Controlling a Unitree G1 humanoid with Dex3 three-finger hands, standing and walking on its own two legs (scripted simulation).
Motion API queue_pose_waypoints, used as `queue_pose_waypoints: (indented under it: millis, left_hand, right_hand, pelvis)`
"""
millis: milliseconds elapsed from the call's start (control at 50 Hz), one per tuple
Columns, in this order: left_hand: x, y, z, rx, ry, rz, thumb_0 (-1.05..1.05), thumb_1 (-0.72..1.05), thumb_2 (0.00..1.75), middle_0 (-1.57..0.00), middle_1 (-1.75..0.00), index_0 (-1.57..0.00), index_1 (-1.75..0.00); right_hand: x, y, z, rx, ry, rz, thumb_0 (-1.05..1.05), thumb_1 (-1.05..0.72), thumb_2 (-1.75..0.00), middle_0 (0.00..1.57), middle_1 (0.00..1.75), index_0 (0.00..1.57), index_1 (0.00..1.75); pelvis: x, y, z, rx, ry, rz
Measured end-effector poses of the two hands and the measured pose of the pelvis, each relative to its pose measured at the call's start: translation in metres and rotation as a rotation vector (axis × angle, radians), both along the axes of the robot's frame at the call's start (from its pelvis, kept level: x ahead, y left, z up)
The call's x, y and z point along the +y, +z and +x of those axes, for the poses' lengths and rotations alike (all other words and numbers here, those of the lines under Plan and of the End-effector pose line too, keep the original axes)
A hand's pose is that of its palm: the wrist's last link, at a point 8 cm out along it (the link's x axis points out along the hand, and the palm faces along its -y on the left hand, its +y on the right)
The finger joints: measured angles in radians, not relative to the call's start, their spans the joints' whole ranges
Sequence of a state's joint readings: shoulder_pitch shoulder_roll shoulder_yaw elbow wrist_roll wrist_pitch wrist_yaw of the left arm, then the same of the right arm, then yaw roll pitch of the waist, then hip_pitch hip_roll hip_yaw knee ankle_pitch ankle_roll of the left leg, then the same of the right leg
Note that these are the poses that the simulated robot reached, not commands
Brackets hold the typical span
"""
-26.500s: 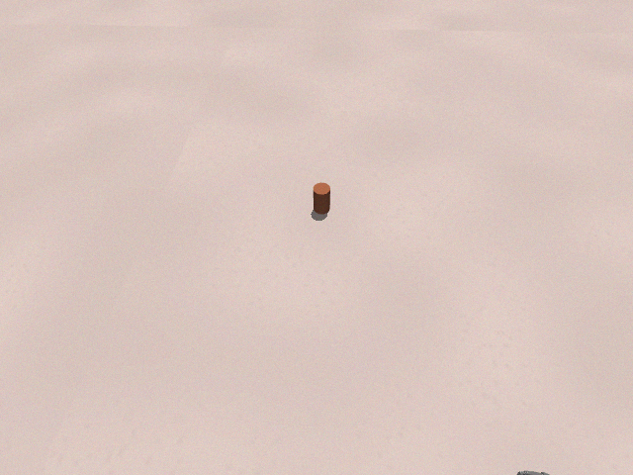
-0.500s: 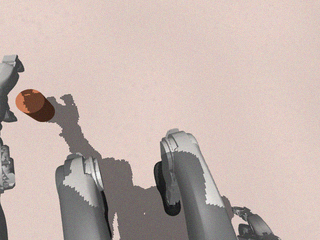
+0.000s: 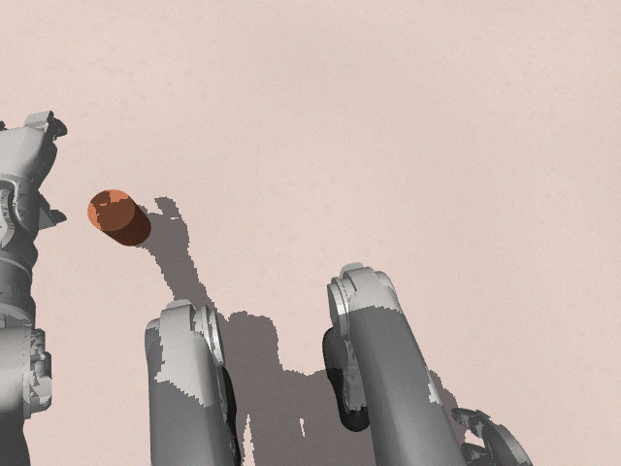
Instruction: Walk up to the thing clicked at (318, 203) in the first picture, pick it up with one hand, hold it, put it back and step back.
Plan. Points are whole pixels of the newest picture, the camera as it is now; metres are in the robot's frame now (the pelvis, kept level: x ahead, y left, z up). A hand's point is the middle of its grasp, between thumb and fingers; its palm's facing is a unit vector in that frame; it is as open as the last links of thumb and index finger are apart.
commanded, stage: home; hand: left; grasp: from above
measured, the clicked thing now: (122, 220) +0.50 +0.26 -0.34
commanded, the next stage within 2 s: none
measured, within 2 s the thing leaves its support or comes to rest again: neither
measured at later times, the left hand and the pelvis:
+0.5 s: hand out of the picture +0.30 +0.23 +0.08, palm faces -0.17 -0.79 -0.59, open 7.5 cm; pelvis +0.02 -0.01 +0.18, yaw +4 degrees
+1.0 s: hand out of the picture +0.24 +0.19 +0.26, palm faces +0.17 -0.96 -0.22, open 7.4 cm; pelvis +0.08 -0.01 +0.31, yaw +6 degrees
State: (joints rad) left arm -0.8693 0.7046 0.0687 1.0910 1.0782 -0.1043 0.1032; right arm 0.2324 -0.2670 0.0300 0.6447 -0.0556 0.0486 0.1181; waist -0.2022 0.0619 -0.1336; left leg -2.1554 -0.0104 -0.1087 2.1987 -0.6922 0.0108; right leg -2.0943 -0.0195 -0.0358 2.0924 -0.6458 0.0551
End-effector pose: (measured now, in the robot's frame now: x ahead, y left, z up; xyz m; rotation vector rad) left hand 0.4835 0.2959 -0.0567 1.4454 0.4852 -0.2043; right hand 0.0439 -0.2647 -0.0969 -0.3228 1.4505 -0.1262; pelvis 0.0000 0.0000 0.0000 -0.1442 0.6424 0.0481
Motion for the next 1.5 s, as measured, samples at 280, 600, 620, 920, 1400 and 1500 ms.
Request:
queue_pose_waypoints:
  millis: [280,600,620,920,1400,1500]
  left_hand:
    - [-0.003,0.105,-0.119,-0.01,0.255,-0.352,0.0,0.71,0.87,-0.21,-0.33,-0.21,-0.33]
    - [-0.041,0.212,-0.215,0.015,0.639,-0.749,0.01,0.88,0.89,-0.21,-0.3,-0.21,-0.3]
    - [-0.043,0.219,-0.219,0.017,0.662,-0.774,0.01,0.89,0.89,-0.21,-0.3,-0.21,-0.3]
    - [-0.06,0.326,-0.262,0.016,0.904,-1.019,0.01,0.9,0.9,-0.2,-0.3,-0.2,-0.3]
    - [-0.063,0.35,-0.285,0.014,0.917,-1.061,0.01,0.9,0.9,-0.2,-0.3,-0.2,-0.29]
    - [-0.065,0.351,-0.285,0.015,0.91,-1.055,0.01,0.9,0.9,-0.2,-0.3,-0.2,-0.29]
  right_hand:
    - [0.005,0.095,0.11,-0.301,0.084,0.013,0.01,-0.91,-0.9,0.2,0.29,0.2,0.3]
    - [0.039,0.225,0.183,-0.646,0.108,0.079,0.01,-0.91,-0.9,0.21,0.29,0.2,0.3]
    - [0.038,0.233,0.183,-0.653,0.105,0.076,0.01,-0.91,-0.9,0.21,0.29,0.2,0.3]
    - [0.03,0.326,0.185,-0.735,0.055,0.003,0.01,-0.91,-0.9,0.21,0.29,0.2,0.3]
    - [0.038,0.359,0.223,-0.892,0.136,0.025,0.02,-0.9,-0.9,0.21,0.29,0.2,0.3]
    - [0.034,0.355,0.214,-0.869,0.12,0.02,0.02,-0.9,-0.9,0.21,0.29,0.2,0.3]
  pelvis:
    - [-0.003,0.1,0.004,-0.08,0.021,0.038]
    - [-0.011,0.21,0.027,-0.24,0.042,0.086]
    - [-0.012,0.217,0.029,-0.251,0.043,0.088]
    - [-0.011,0.301,0.074,-0.398,0.059,0.11]
    - [-0.013,0.316,0.083,-0.467,0.076,0.127]
    - [-0.013,0.316,0.082,-0.469,0.072,0.128]
